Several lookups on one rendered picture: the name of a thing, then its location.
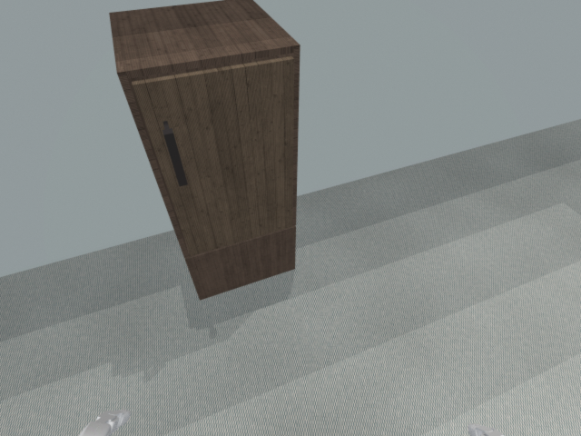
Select robot left hand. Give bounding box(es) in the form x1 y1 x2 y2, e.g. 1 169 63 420
79 410 131 436

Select handle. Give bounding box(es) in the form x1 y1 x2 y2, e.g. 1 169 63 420
162 121 187 186

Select cupboard door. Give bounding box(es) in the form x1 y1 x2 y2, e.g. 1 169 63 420
132 56 294 256

